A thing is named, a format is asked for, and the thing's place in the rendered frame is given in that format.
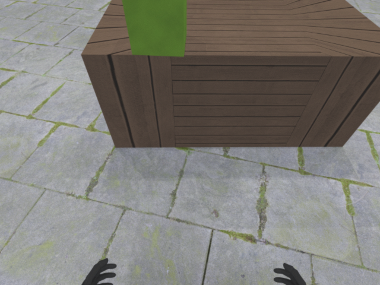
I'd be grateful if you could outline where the carton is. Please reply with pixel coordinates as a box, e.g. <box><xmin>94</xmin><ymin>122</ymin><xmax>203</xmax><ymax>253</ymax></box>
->
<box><xmin>122</xmin><ymin>0</ymin><xmax>186</xmax><ymax>57</ymax></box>

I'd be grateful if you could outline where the pedestal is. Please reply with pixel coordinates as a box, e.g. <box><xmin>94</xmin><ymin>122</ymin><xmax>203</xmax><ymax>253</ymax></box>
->
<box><xmin>81</xmin><ymin>0</ymin><xmax>380</xmax><ymax>148</ymax></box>

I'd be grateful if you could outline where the robot right hand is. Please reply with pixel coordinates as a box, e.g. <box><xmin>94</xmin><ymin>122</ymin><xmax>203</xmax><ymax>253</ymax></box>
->
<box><xmin>274</xmin><ymin>263</ymin><xmax>306</xmax><ymax>285</ymax></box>

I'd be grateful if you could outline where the robot left hand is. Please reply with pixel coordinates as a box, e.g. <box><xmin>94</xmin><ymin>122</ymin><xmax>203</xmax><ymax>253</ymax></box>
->
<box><xmin>82</xmin><ymin>258</ymin><xmax>116</xmax><ymax>285</ymax></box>

